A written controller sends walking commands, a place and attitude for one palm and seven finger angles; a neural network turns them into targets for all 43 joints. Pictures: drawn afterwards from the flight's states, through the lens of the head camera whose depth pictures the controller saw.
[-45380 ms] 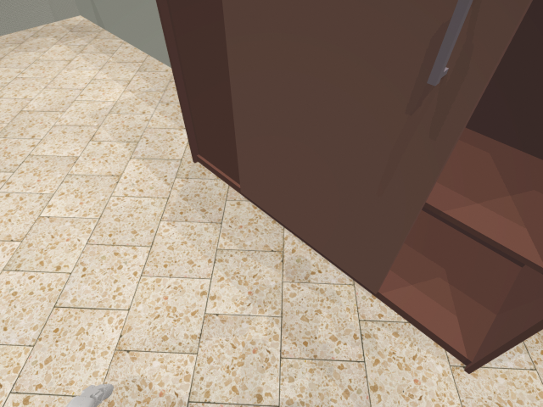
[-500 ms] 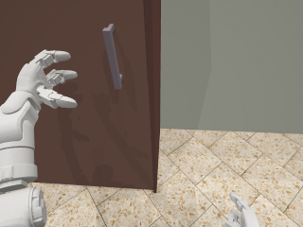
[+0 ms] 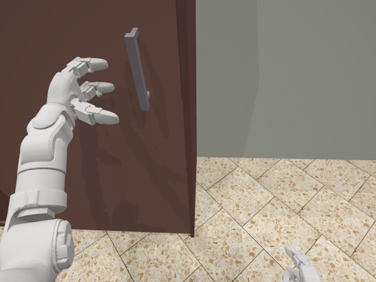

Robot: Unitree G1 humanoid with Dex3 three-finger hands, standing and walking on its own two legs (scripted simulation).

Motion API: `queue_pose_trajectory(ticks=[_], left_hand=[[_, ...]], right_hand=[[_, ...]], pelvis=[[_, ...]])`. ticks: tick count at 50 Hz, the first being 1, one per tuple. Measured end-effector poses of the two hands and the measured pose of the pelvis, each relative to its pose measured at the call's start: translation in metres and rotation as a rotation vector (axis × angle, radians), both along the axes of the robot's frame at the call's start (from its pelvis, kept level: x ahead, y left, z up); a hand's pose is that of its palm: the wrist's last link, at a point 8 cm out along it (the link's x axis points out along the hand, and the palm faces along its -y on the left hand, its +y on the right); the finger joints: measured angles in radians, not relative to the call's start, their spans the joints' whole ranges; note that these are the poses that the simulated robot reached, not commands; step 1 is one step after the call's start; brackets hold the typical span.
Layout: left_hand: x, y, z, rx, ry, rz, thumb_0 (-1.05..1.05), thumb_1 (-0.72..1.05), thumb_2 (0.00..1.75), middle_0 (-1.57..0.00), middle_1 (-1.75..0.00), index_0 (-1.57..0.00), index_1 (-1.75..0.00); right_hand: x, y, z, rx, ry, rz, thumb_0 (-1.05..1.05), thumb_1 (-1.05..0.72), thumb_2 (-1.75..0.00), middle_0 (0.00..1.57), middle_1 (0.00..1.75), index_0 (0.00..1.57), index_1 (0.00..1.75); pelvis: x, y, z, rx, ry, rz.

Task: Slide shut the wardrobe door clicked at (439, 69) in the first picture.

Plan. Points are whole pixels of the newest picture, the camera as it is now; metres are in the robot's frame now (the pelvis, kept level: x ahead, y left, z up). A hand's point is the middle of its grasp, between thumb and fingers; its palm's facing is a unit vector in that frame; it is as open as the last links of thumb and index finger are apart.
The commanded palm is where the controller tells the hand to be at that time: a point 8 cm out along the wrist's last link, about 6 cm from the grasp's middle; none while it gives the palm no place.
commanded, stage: move the hooked fingers beside the handle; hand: left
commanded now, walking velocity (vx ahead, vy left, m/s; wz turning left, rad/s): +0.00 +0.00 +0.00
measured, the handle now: (140, 71) +0.48 +0.13 +0.23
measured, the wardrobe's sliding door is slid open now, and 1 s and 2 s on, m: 0.00 0.00 0.00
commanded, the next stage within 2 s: none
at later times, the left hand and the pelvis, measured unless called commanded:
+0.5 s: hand (98, 86) +0.39 +0.19 +0.25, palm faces +0.03 -1.00 -0.02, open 14.0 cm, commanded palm +0.38 +0.24 +0.23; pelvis -0.01 -0.01 +0.00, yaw +0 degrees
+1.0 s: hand (100, 102) +0.40 +0.20 +0.21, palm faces +0.08 -1.00 -0.05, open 14.0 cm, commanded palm +0.37 +0.24 +0.23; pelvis +0.00 -0.01 +0.00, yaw -1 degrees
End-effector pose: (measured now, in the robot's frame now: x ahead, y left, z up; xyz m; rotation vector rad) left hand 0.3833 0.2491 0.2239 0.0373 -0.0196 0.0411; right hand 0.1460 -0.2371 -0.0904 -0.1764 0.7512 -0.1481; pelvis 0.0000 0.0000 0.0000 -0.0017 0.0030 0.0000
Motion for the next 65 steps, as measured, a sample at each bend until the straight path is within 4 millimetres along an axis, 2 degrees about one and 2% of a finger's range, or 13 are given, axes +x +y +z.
queue_pose_trajectory(ticks=[8, 17, 21, 25, 30, 34, 38, 42, 50, 55, 59, 61, 65], left_hand=[[0.004, -0.011, 0.021, -0.015, -0.068, -0.019, -0.01, -0.5, 0.3, -0.3, -1.2, -0.31, -1.2], [-0.012, 0.002, -0.009, 0.012, 0.029, 0.039, -0.01, -0.5, 0.3, -0.3, -1.2, -0.3, -1.2], [-0.019, -0.005, 0.009, 0.016, -0.079, 0.019, -0.01, -0.5, 0.3, -0.3, -1.2, -0.3, -1.2], [-0.012, -0.01, 0.024, -0.012, -0.087, -0.009, -0.01, -0.5, 0.3, -0.3, -1.2, -0.3, -1.2], [0.003, -0.012, 0.005, -0.003, 0.065, 0.008, -0.01, -0.5, 0.3, -0.3, -1.2, -0.31, -1.2], [0.005, -0.02, -0.006, 0.01, 0.045, 0.002, -0.01, -0.5, 0.3, -0.3, -1.2, -0.3, -1.2], [0.003, -0.027, 0.011, -0.003, -0.083, -0.018, -0.01, -0.5, 0.3, -0.3, -1.19, -0.3, -1.2], [0.003, -0.023, 0.026, -0.011, -0.11, -0.01, -0.01, -0.5, 0.3, -0.3, -1.2, -0.31, -1.2], [-0.006, 0.001, -0.012, 0.009, 0.066, 0.037, -0.01, -0.5, 0.3, -0.3, -1.19, -0.3, -1.2], [-0.017, -0.005, 0.004, 0.008, -0.084, 0.009, -0.01, -0.5, 0.3, -0.29, -1.2, -0.3, -1.2], [-0.01, -0.011, 0.023, -0.004, -0.113, -0.015, -0.01, -0.5, 0.3, -0.3, -1.2, -0.3, -1.2], [-0.004, -0.012, 0.021, -0.009, -0.061, -0.017, -0.01, -0.5, 0.3, -0.3, -1.2, -0.31, -1.2], [0.004, -0.011, 0.001, -0.017, 0.057, -0.001, -0.01, -0.5, 0.3, -0.3, -1.2, -0.31, -1.2]], right_hand=[[-0.012, -0.003, -0.003, 0.013, 0.015, -0.026, 0.02, -0.91, -0.9, 0.2, 0.3, 0.2, 0.3], [-0.02, -0.012, -0.003, 0.003, 0.033, -0.038, 0.02, -0.91, -0.9, 0.2, 0.3, 0.2, 0.3], [-0.018, -0.013, -0.002, -0.016, 0.025, -0.015, 0.02, -0.91, -0.9, 0.2, 0.3, 0.2, 0.3], [-0.013, -0.013, 0.0, -0.017, 0.011, -0.01, 0.02, -0.91, -0.9, 0.2, 0.3, 0.2, 0.3], [-0.015, -0.015, -0.001, 0.0, 0.001, -0.025, 0.01, -0.91, -0.9, 0.2, 0.3, 0.2, 0.3], [-0.023, -0.017, -0.004, 0.004, 0.014, -0.037, 0.01, -0.91, -0.9, 0.2, 0.3, 0.2, 0.3], [-0.03, -0.018, -0.005, 0.0, 0.031, -0.04, 0.01, -0.91, -0.9, 0.2, 0.3, 0.2, 0.3], [-0.031, -0.019, -0.006, 0.009, 0.036, -0.053, 0.02, -0.91, -0.9, 0.2, 0.3, 0.2, 0.3], [-0.028, -0.024, -0.006, 0.004, 0.045, -0.059, 0.02, -0.91, -0.9, 0.2, 0.3, 0.2, 0.3], [-0.017, -0.021, -0.001, -0.025, 0.026, -0.022, 0.02, -0.91, -0.9, 0.2, 0.3, 0.2, 0.3], [-0.005, -0.015, 0.003, -0.021, -0.007, -0.008, 0.02, -0.91, -0.9, 0.2, 0.3, 0.2, 0.3], [0.0, -0.012, 0.004, -0.01, -0.021, -0.008, 0.02, -0.91, -0.9, 0.2, 0.3, 0.2, 0.3], [0.001, -0.008, 0.003, 0.015, -0.029, -0.017, 0.01, -0.91, -0.9, 0.2, 0.3, 0.2, 0.3]], pelvis=[[0.002, -0.001, 0.001, 0.002, -0.004, -0.014], [-0.004, -0.005, 0.001, 0.002, -0.013, -0.013], [-0.006, -0.006, 0.001, 0.001, -0.023, -0.002], [-0.008, -0.008, 0.001, 0.0, -0.023, 0.006], [-0.011, -0.009, 0.0, 0.001, -0.002, 0.002], [-0.011, -0.009, 0.001, 0.003, 0.002, -0.005], [-0.007, -0.01, 0.001, 0.005, -0.007, -0.012], [-0.003, -0.012, 0.001, 0.005, -0.011, -0.019], [-0.003, -0.011, 0.001, 0.003, -0.002, -0.014], [-0.003, -0.01, 0.001, 0.001, -0.015, -0.002], [-0.004, -0.009, 0.0, -0.001, -0.017, 0.005], [-0.004, -0.008, 0.0, -0.001, -0.01, 0.004], [-0.004, -0.006, 0.001, 0.002, 0.003, -0.004]])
